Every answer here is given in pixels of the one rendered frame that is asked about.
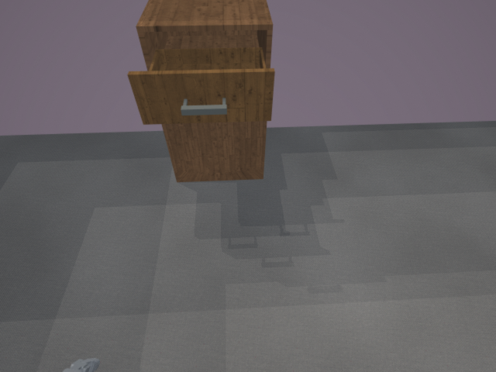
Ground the cabinet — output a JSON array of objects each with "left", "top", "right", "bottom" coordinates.
[{"left": 136, "top": 0, "right": 273, "bottom": 182}]

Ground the handle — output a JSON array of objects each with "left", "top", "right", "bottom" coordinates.
[{"left": 181, "top": 98, "right": 227, "bottom": 115}]

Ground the drawer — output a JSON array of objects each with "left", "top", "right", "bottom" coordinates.
[{"left": 127, "top": 47, "right": 275, "bottom": 125}]

